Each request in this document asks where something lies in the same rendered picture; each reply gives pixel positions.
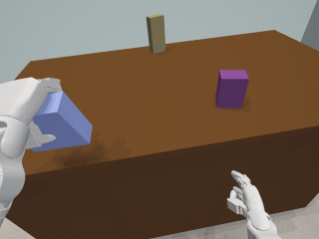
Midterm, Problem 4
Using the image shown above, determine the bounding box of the left robot forearm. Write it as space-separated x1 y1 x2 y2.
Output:
0 116 30 227

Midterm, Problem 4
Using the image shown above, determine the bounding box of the sponge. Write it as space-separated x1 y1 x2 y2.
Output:
31 92 93 152

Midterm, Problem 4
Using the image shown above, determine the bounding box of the right robot forearm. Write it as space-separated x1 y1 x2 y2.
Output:
246 209 281 239

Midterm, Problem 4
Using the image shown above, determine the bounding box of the left robot hand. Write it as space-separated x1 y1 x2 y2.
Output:
0 77 63 149

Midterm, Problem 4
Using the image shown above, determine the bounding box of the right robot hand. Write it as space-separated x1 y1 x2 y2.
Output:
227 170 265 217

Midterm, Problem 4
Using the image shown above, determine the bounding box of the table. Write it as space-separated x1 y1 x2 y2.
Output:
5 30 319 239

